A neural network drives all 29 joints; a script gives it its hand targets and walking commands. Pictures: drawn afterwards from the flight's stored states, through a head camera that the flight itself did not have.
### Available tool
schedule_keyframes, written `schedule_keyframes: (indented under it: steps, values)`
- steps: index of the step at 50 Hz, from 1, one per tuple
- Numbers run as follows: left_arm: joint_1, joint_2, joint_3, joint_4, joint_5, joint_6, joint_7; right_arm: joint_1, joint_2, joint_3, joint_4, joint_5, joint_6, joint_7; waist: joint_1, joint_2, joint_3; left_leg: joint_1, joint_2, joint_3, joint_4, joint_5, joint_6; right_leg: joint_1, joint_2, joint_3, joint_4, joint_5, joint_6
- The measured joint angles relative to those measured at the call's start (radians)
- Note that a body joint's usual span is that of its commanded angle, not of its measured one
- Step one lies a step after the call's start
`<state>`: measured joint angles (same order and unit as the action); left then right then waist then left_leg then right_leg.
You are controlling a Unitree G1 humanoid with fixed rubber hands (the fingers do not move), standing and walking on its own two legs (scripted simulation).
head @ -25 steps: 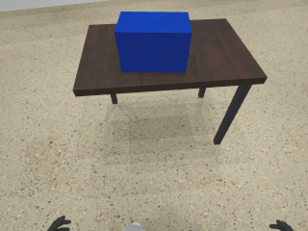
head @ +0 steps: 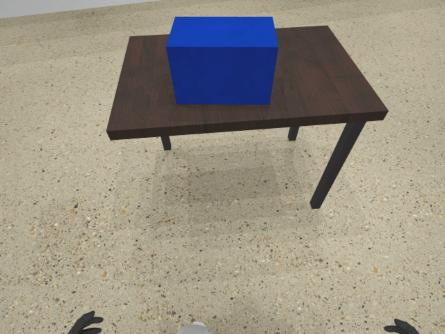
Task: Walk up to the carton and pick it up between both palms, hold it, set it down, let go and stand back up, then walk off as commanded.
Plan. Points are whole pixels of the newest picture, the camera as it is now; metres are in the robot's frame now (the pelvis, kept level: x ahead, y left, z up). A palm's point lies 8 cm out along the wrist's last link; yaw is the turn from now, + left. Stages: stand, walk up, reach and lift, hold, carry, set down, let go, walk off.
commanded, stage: stand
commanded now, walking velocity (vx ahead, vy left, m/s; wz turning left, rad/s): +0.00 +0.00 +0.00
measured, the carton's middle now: (223, 61) +0.88 +0.03 +0.00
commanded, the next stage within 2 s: none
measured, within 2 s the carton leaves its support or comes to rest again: neither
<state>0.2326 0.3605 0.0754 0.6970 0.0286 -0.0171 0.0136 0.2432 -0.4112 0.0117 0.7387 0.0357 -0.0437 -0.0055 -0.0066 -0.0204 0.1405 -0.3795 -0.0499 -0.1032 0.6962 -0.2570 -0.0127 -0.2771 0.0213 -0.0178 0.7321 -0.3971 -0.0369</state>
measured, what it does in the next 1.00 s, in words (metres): stands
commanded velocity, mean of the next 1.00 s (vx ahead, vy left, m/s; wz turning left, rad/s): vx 0.00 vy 0.00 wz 0.00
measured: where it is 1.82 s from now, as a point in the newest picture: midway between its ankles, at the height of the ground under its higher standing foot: outside the picture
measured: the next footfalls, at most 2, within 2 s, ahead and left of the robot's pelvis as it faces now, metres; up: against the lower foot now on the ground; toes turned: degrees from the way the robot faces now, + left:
none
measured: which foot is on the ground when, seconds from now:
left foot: down 0.00-1.00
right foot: down 0.00-1.00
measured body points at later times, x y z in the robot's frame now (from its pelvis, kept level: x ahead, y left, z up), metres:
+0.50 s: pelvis +0.00 +0.00 +0.00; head +0.03 +0.00 +0.45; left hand +0.12 +0.30 -0.10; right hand +0.12 -0.31 -0.10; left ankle +0.08 +0.13 -0.71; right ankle +0.00 -0.10 -0.71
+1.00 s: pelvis +0.00 +0.00 +0.00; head +0.02 +0.00 +0.45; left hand +0.12 +0.30 -0.10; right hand +0.12 -0.30 -0.09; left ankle +0.08 +0.13 -0.71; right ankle +0.00 -0.10 -0.71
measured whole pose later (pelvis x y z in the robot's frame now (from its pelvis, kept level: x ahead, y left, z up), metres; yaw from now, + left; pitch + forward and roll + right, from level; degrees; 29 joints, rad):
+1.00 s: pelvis +0.00 +0.00 +0.00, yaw +0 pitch -3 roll +0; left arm 0.23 0.36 0.08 0.72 0.03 -0.02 0.01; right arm 0.23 -0.41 0.03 0.74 0.04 -0.04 0.00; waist -0.01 -0.01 0.10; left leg -0.38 -0.05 -0.10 0.70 -0.26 -0.01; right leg -0.28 0.02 -0.02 0.73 -0.40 -0.04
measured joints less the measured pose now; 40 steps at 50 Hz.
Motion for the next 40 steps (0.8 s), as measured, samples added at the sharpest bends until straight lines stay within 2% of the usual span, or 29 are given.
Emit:
schedule_keyframes:
  steps: [40]
  values:
    - [0.0, 0.0, 0.0, 0.019, -0.002, -0.001, 0.0, -0.014, 0.0, 0.023, 0.0, 0.0, 0.0, 0.001, 0.0, 0.01, -0.036, 0.0, 0.0, 0.0, -0.001, 0.0, -0.001, 0.0, 0.0, 0.0, 0.0, -0.001, 0.001]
